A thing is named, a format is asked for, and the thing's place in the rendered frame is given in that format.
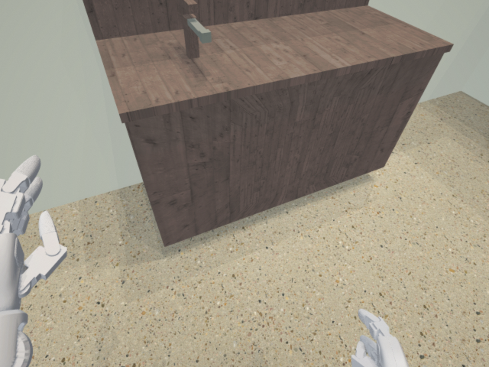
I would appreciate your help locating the left robot forearm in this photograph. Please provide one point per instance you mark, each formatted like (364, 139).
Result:
(16, 349)

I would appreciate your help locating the robot right hand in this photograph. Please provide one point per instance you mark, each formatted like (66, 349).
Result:
(387, 352)

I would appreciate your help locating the counter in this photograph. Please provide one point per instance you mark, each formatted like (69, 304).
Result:
(290, 97)

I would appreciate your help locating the tap lever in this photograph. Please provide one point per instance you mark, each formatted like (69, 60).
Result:
(203, 34)

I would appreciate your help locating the robot left hand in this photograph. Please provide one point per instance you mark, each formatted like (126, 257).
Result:
(17, 196)

